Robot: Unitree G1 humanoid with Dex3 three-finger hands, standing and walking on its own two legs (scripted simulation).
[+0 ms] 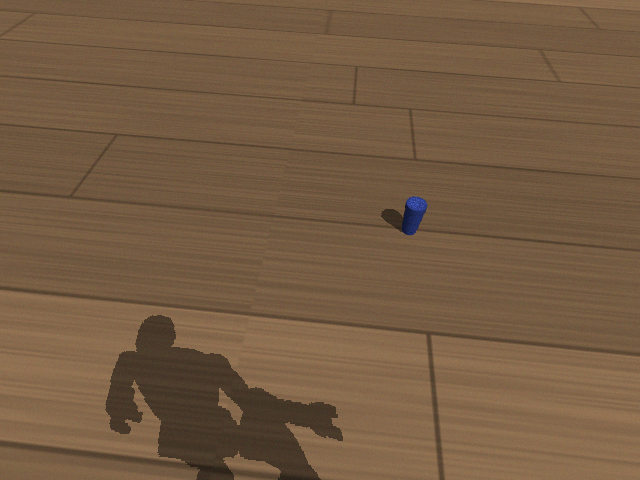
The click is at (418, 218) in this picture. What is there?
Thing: tapered cup
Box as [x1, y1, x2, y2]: [402, 196, 426, 234]
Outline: 422,198 415,196 408,198 406,201 405,211 403,215 404,218 402,222 402,231 406,234 413,234 421,220 426,208 426,202
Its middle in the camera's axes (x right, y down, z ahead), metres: +0.40 -0.08 +1.65
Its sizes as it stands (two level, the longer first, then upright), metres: 0.085 0.085 0.159
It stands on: the floor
